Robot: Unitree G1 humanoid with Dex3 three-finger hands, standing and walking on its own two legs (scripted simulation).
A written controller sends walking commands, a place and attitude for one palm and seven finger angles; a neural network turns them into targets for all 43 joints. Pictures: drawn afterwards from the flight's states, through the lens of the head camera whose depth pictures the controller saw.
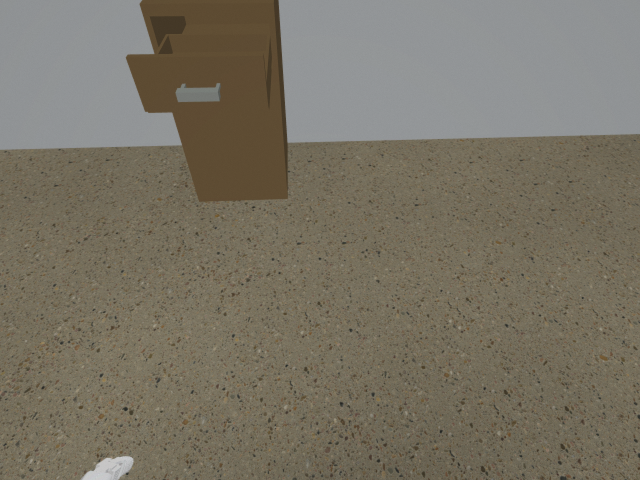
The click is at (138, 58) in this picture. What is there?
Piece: drawer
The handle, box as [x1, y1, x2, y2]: [176, 83, 220, 101]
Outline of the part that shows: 220,84 217,83 215,87 210,88 186,88 185,84 182,84 180,88 177,88 176,96 178,101 219,100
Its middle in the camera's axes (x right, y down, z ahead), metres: -0.34 -0.41 +1.08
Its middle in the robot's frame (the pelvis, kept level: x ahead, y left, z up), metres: +1.07 +0.40 -0.05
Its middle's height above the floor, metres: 0.71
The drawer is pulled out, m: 0.30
